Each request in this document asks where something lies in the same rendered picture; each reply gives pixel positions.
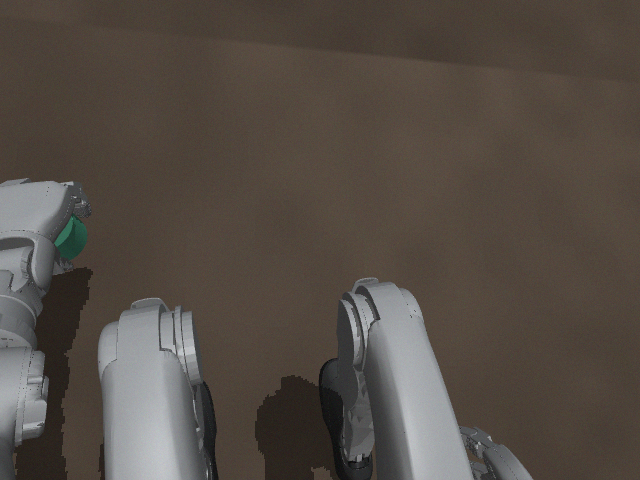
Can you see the right robot foot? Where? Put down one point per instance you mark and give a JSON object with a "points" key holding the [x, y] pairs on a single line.
{"points": [[332, 410]]}

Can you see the tin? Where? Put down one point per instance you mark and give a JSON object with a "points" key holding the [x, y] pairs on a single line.
{"points": [[72, 239]]}

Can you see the right robot hand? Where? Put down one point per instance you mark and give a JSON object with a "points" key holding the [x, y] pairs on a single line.
{"points": [[500, 462]]}

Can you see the left robot foot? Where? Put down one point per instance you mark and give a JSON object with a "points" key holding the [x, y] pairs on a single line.
{"points": [[210, 431]]}

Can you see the left robot arm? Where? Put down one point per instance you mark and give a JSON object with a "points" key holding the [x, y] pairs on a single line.
{"points": [[26, 269]]}

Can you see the left robot hand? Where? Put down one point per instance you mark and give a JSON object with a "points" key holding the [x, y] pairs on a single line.
{"points": [[44, 208]]}

